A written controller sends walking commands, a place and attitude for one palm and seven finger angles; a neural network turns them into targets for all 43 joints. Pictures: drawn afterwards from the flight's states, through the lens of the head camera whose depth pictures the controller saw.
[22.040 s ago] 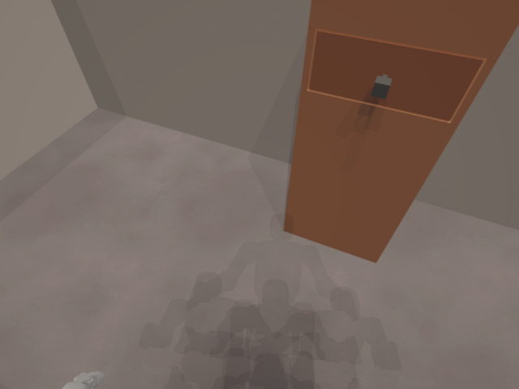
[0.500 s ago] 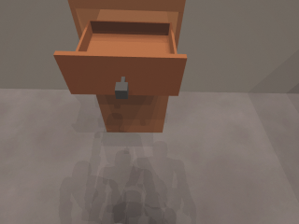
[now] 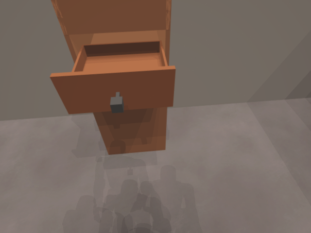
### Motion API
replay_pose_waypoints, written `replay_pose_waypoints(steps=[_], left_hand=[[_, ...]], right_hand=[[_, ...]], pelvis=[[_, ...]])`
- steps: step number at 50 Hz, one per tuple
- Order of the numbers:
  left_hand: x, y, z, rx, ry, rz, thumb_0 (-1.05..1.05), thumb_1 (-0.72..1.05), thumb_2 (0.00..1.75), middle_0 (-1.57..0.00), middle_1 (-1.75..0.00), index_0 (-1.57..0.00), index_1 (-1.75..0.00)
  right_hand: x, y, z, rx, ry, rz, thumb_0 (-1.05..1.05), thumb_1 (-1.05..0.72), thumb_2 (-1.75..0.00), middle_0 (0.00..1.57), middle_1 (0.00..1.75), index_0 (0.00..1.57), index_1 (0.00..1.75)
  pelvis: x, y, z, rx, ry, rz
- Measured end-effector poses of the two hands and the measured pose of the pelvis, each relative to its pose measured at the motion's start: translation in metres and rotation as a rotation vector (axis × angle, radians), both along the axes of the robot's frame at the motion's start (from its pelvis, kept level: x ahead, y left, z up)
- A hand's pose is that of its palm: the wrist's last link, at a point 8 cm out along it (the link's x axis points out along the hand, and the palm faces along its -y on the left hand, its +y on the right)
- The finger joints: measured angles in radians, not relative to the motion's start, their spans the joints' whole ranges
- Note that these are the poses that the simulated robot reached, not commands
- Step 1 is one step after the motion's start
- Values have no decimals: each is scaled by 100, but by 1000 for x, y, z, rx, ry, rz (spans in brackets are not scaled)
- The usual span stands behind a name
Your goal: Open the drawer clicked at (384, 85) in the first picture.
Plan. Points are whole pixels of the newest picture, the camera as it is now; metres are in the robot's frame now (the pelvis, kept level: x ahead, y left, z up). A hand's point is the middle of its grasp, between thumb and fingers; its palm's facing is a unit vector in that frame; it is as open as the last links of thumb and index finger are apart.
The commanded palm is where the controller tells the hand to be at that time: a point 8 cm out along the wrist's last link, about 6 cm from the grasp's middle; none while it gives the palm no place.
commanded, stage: let the arm hang, fingers relaxed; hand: left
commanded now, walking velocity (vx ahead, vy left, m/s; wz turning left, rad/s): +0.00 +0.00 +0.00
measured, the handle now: (117, 100) +0.50 +0.15 +0.06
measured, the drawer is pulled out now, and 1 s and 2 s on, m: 0.29 0.29 0.29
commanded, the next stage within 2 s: look to check the result in 0.12 s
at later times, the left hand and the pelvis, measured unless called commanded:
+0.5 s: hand out of the picture -0.01 +0.15 -0.17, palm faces +0.04 -0.98 -0.18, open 7.3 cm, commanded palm none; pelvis +0.01 -0.01 +0.00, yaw +0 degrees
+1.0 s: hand out of the picture +0.02 +0.15 -0.17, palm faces +0.03 -0.98 -0.20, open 7.3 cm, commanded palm none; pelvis +0.02 -0.02 +0.00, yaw +0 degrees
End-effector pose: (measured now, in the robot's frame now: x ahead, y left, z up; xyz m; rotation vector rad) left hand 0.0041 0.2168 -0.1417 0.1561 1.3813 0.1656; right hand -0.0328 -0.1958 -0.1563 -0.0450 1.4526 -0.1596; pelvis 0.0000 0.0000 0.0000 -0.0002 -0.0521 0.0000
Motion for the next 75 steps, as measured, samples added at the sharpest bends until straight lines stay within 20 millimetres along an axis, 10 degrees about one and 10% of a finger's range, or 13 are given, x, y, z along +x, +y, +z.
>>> replay_pose_waypoints(steps=[19,75], left_hand=[[-23,-19,-3,-36,96,28,0,91,90,-20,-30,-20,-30],[18,-32,1,-9,51,19,0,91,90,-20,-30,-20,-30]], right_hand=[[-2,-13,4,-22,52,9,1,-91,-90,20,30,20,30],[50,-43,4,-36,6,33,1,-91,-90,20,30,20,30]], pelvis=[[3,-7,1,-1,11,2],[32,-29,2,7,16,1]])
